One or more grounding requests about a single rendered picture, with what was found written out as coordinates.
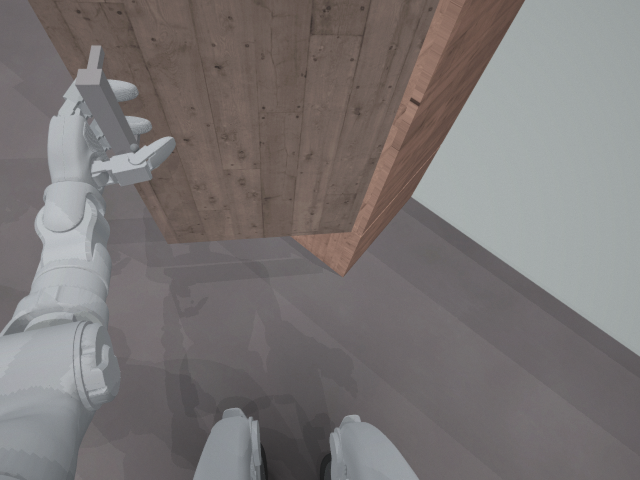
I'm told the cupboard door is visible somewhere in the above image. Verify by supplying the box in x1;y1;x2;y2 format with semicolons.
28;0;440;244

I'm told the left robot upper arm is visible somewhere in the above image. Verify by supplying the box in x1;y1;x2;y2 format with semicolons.
0;320;121;480

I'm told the robot right shin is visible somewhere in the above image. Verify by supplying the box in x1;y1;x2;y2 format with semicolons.
331;415;361;480

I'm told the robot left thigh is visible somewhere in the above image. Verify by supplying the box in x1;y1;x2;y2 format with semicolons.
193;416;261;480

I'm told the left robot hand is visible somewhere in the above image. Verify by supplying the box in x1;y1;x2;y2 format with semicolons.
47;77;176;195

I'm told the robot left forearm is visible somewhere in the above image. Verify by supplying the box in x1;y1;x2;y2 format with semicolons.
0;181;112;337

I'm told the handle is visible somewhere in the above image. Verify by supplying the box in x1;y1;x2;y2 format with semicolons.
75;45;140;155

